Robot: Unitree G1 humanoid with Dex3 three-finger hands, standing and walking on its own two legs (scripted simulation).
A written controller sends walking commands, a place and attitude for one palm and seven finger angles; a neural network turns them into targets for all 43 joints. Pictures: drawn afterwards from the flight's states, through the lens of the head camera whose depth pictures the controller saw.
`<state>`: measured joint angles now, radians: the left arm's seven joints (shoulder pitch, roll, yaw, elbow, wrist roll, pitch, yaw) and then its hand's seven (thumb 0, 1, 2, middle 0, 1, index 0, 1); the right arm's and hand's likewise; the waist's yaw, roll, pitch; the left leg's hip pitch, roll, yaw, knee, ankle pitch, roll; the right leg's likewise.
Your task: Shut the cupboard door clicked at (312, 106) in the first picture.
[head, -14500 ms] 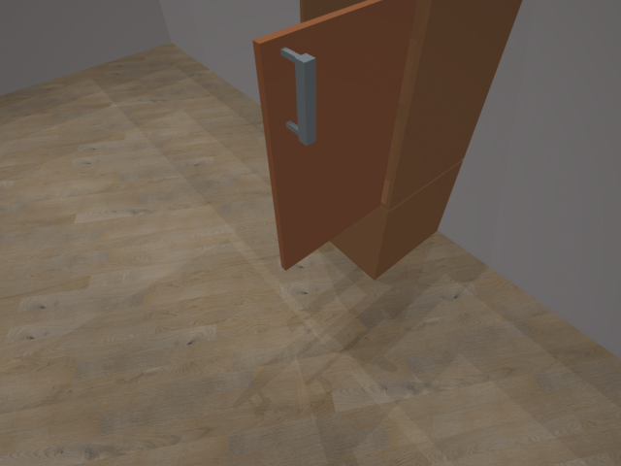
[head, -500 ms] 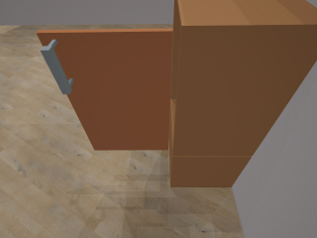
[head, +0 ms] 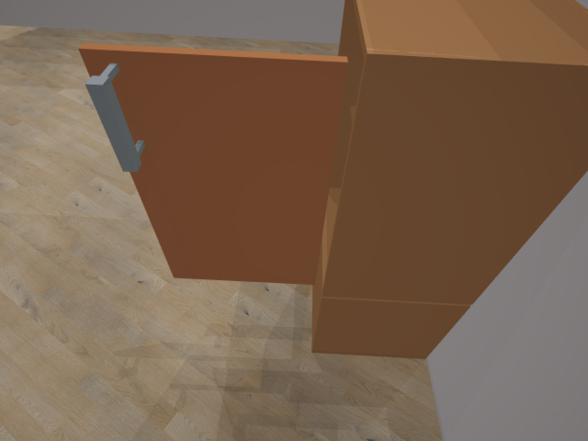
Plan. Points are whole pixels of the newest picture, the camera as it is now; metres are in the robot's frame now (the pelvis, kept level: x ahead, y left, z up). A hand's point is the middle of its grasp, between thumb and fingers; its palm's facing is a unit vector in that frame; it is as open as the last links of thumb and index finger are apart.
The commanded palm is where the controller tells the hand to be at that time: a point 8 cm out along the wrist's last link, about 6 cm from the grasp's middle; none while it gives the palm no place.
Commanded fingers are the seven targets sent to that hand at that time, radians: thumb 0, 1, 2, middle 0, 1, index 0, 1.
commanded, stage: shuffle to correct the standing spot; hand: left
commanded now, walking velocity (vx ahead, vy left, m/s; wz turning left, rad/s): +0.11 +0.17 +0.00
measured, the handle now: (122, 119) +0.51 +0.31 +0.16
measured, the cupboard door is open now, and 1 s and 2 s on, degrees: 90 90 90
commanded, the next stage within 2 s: come to a stop and stand still in 0.60 s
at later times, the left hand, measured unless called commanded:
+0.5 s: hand out of the picture +0.13 +0.21 -0.16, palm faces +0.06 -0.97 -0.25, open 7.3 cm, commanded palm none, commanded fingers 0.00 0.90 0.90 -0.20 -0.30 -0.20 -0.30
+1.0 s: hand out of the picture +0.10 +0.31 -0.18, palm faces +0.06 -0.97 -0.22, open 7.4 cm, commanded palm none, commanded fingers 0.00 0.90 0.90 -0.20 -0.30 -0.20 -0.30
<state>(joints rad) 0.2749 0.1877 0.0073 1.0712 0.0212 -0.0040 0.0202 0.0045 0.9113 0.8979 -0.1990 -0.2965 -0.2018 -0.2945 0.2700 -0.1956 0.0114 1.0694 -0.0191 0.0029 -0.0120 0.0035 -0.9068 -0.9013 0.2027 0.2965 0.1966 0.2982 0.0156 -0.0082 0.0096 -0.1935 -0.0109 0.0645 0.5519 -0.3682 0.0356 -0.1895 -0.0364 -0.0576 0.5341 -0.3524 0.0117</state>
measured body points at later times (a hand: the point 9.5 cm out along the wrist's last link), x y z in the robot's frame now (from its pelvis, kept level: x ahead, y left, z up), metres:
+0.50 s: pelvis +0.07 +0.02 +0.00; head +0.10 +0.00 +0.45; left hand +0.12 +0.26 -0.14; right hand +0.06 -0.21 -0.17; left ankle -0.01 +0.13 -0.65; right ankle +0.07 -0.07 -0.73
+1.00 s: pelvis +0.09 +0.11 +0.01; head +0.13 +0.14 +0.45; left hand +0.10 +0.37 -0.16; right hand +0.19 -0.11 -0.13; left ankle +0.13 +0.22 -0.73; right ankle +0.03 -0.01 -0.67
